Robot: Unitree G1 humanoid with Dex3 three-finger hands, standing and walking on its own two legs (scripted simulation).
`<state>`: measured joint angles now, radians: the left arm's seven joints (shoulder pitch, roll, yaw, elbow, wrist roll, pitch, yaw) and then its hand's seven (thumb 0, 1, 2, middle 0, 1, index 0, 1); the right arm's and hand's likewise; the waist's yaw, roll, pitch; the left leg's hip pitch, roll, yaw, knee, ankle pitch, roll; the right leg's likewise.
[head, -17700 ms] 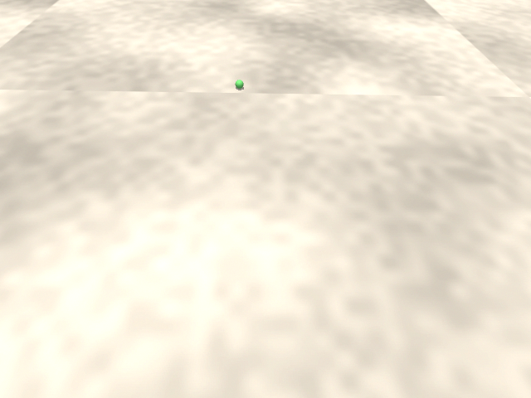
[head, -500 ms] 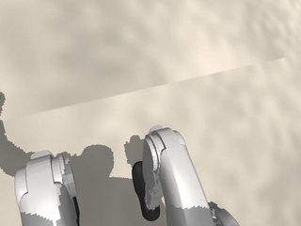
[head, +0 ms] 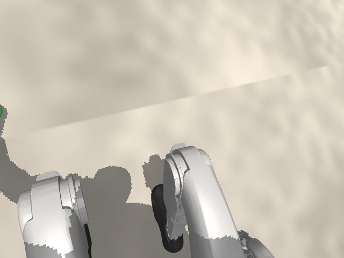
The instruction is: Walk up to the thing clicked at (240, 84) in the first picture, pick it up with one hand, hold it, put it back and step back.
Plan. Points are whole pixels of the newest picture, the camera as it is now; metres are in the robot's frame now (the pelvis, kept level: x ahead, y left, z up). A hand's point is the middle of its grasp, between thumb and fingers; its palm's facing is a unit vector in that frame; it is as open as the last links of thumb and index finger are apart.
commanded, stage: rise first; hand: left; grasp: from above
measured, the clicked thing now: out of the picture +0.49 +0.33 -0.29
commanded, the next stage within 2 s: approach in 0.72 s
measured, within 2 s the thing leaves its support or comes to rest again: neither
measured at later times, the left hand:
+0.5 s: hand out of the picture +0.45 +0.36 -0.18, palm faces -0.46 -0.11 -0.88, open 13.7 cm
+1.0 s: hand out of the picture +0.45 +0.35 -0.18, palm faces -0.48 -0.09 -0.87, open 13.9 cm
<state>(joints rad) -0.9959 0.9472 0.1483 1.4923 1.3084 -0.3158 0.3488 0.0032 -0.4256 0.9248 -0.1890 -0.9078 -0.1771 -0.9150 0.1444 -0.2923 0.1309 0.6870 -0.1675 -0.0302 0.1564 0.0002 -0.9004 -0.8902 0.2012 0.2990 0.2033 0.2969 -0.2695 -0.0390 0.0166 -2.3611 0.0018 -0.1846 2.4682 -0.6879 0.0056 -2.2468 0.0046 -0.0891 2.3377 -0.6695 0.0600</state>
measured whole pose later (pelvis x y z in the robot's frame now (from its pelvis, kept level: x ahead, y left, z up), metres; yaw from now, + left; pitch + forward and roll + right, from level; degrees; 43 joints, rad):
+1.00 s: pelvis +0.00 +0.00 +0.00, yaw +0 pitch +33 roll -12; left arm -1.03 0.93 0.09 1.51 1.31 -0.30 0.35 0.00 -0.49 0.97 -0.14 -0.98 -0.13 -0.98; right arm 0.15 -0.29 0.14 0.68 -0.17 -0.04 0.16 0.00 -0.90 -0.89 0.20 0.30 0.20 0.30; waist -0.28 -0.04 0.02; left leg -2.36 0.00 -0.18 2.46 -0.69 0.01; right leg -2.25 0.00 -0.08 2.33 -0.67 0.06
